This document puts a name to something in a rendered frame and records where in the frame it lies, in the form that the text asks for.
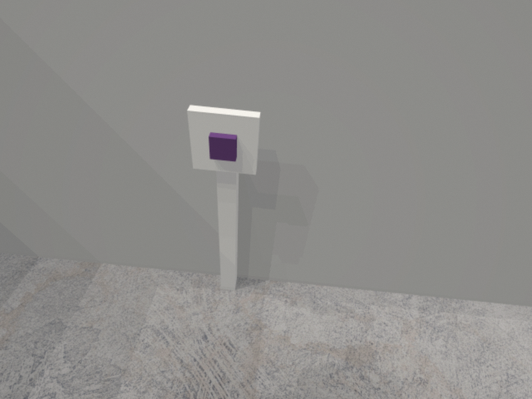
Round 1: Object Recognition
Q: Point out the button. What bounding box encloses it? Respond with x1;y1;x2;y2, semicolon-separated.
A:
209;132;237;161

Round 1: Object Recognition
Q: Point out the panel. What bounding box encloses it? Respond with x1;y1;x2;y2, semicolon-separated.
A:
187;105;260;290

